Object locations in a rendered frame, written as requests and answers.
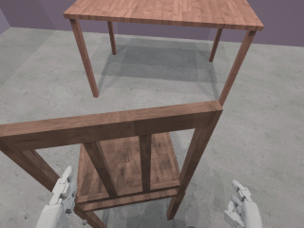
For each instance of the robot right hand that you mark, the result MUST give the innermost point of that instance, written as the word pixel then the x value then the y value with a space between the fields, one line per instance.
pixel 247 215

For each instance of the robot left hand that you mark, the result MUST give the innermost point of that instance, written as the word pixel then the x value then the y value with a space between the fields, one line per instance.
pixel 55 213

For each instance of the table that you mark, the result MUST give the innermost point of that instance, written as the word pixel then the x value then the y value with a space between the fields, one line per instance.
pixel 212 14

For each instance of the chair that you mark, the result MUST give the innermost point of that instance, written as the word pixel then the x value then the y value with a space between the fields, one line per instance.
pixel 126 157

